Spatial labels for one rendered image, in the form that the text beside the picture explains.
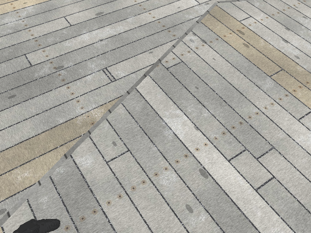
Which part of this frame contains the left robot hand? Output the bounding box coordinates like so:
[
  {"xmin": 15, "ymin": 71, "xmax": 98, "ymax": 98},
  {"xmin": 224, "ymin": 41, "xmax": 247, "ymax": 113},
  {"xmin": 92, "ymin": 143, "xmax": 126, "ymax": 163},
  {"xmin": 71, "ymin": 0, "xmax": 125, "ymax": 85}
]
[{"xmin": 13, "ymin": 218, "xmax": 60, "ymax": 233}]

